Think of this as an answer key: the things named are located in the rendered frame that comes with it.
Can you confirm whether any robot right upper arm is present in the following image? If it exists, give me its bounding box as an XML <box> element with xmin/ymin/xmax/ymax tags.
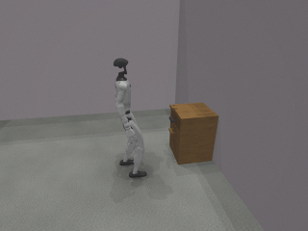
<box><xmin>115</xmin><ymin>81</ymin><xmax>128</xmax><ymax>109</ymax></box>

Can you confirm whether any humanoid robot head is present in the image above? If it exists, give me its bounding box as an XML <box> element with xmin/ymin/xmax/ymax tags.
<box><xmin>114</xmin><ymin>58</ymin><xmax>129</xmax><ymax>82</ymax></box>

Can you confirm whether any robot left shin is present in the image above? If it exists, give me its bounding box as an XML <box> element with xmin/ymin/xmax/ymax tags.
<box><xmin>124</xmin><ymin>141</ymin><xmax>137</xmax><ymax>162</ymax></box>

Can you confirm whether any drawer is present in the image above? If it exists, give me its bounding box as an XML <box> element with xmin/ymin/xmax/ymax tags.
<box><xmin>171</xmin><ymin>110</ymin><xmax>181</xmax><ymax>132</ymax></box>

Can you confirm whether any cabinet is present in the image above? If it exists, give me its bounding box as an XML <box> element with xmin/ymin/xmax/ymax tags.
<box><xmin>169</xmin><ymin>102</ymin><xmax>219</xmax><ymax>165</ymax></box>

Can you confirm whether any robot right hand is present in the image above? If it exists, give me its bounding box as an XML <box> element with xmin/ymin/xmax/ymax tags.
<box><xmin>125</xmin><ymin>128</ymin><xmax>138</xmax><ymax>144</ymax></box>

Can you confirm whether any robot right forearm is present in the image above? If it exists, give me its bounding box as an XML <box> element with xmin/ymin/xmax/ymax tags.
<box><xmin>117</xmin><ymin>104</ymin><xmax>131</xmax><ymax>130</ymax></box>

